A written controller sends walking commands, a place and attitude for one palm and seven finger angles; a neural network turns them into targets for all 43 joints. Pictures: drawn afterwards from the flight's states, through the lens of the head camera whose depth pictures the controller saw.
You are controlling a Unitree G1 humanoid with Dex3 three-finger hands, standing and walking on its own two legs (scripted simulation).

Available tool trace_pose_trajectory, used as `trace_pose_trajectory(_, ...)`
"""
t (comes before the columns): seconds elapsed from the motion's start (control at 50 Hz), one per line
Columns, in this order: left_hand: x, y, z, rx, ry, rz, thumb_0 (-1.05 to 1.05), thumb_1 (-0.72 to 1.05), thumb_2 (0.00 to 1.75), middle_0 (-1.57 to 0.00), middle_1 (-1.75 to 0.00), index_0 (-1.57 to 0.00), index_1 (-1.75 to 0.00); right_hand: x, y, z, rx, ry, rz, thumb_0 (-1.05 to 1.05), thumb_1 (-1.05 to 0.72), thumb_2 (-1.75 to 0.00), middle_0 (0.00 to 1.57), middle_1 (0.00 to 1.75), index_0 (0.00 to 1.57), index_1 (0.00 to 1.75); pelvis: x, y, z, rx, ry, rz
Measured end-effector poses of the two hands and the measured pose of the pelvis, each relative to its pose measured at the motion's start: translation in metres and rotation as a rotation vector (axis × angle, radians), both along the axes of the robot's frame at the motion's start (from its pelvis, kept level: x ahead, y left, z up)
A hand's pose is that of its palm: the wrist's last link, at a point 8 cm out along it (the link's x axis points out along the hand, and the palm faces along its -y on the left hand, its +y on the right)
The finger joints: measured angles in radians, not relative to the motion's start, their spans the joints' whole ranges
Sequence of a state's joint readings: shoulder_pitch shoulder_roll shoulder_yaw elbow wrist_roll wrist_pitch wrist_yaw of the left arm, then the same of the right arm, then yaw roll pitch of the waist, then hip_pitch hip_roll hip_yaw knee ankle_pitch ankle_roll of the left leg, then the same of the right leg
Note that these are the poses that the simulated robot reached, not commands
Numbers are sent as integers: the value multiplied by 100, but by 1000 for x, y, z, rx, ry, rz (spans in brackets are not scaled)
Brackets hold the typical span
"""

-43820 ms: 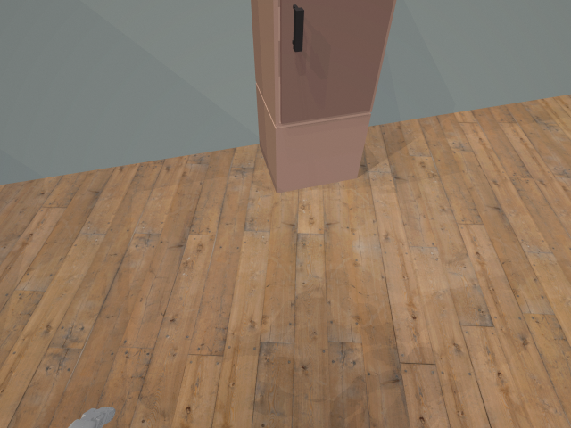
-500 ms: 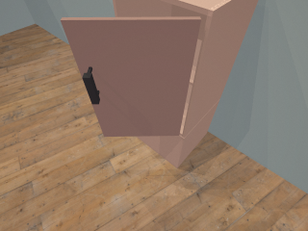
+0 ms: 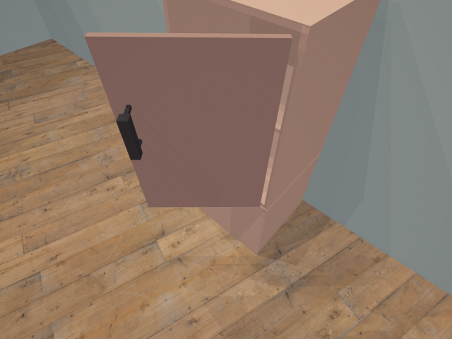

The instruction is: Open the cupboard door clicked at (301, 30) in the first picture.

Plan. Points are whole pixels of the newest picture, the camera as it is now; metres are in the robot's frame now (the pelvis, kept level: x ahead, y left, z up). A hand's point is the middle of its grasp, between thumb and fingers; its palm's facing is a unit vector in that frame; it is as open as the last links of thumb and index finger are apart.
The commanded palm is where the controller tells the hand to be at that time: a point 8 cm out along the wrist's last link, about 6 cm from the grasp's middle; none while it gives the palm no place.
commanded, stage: look again from close up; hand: left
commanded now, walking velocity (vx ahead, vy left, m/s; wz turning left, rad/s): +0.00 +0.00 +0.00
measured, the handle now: (132, 132) +0.55 +0.26 +0.03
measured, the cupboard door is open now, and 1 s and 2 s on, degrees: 42 42 42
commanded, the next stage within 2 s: raise the hand with hooked fingers in 0.02 s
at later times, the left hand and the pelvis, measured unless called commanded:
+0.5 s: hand (126, 327) +0.15 +0.18 -0.05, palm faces +0.05 -1.00 -0.01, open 8.3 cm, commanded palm +0.12 +0.25 -0.04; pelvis -0.05 -0.02 -0.08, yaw +2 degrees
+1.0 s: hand (98, 293) +0.19 +0.23 -0.01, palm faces +0.10 -0.99 -0.07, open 11.3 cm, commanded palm +0.16 +0.28 -0.01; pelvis -0.04 -0.01 -0.06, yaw +2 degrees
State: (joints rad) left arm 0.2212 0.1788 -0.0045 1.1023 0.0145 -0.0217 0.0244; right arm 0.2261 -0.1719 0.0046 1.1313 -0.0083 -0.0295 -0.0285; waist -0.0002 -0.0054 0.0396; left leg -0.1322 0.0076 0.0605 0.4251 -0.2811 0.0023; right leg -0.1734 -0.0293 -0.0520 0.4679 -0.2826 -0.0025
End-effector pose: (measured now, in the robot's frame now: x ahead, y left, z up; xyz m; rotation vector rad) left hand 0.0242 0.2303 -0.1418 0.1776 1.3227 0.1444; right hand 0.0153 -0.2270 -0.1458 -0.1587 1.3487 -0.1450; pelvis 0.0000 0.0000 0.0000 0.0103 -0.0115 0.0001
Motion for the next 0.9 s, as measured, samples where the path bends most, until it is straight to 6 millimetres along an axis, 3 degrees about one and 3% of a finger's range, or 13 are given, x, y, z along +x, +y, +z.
trace_pose_trajectory(0.14, 2, 0, 1, 13, -9, 2, 1, 91, 90, -20, -30, -20, -30, 10, -8, 1, -8, -15, 10, 0, -91, -90, 20, 30, 19, 30, 0, -3, 0, -5, 5, 3)
trace_pose_trajectory(0.16, 10, 2, 7, 8, -65, 60, 1, 91, 90, -20, -30, -20, -30, 14, -9, 3, -12, -50, 5, 0, -91, -90, 20, 30, 20, 30, -1, -3, -1, -8, 7, 4)
trace_pose_trajectory(0.28, 110, 10, 112, 50, -854, 124, 2, 87, 88, -20, -33, -21, -33, 69, -20, 24, -51, -450, 43, 1, -90, -90, 20, 30, 20, 30, -12, -4, -9, 0, 50, 40)
trace_pose_trajectory(0.34, 134, 9, 138, 7, -1159, 56, 1, 82, 86, -20, -36, -21, -36, 101, -27, 32, -60, -609, 80, 1, -90, -90, 20, 30, 20, 30, -24, -9, -24, 4, 117, 30)
trace_pose_trajectory(0.42, 127, 0, 131, -74, -1375, -112, 1, 75, 83, -21, -40, -21, -40, 137, -37, 36, -76, -784, 148, 1, -90, -90, 20, 30, 20, 30, -40, -16, -55, 9, 192, 18)
trace_pose_trajectory(0.52, 96, 5, 90, -130, -1285, -78, 1, 63, 78, -22, -47, -23, -47, 162, -38, 31, -93, -886, 192, 1, -90, -90, 20, 30, 20, 30, -52, -21, -84, 4, 225, 30)
trace_pose_trajectory(0.56, 87, 10, 85, -102, -1258, -32, 1, 58, 76, -22, -50, -23, -50, 163, -34, 27, -92, -887, 203, 1, -90, -90, 20, 30, 19, 30, -54, -22, -88, -8, 225, 38)
trace_pose_trajectory(0.62, 84, 15, 95, -49, -1280, -29, 2, 51, 73, -23, -55, -23, -55, 157, -24, 17, -79, -850, 216, 1, -90, -90, 20, 30, 19, 30, -54, -24, -90, -26, 225, 48)
trace_pose_trajectory(0.76, 119, 22, 119, -74, -1308, -131, 1, 35, 66, -24, -65, -24, -65, 115, -6, -10, -22, -689, 171, 1, -90, -90, 20, 30, 20, 30, -54, -22, -81, -46, 224, 57)
trace_pose_trajectory(0.9, 137, 39, 131, -80, -1250, -106, 1, 19, 60, -25, -76, -26, -76, 78, -11, -8, -36, -594, 93, 1, -90, -90, 20, 30, 20, 30, -47, -13, -66, -33, 219, 38)
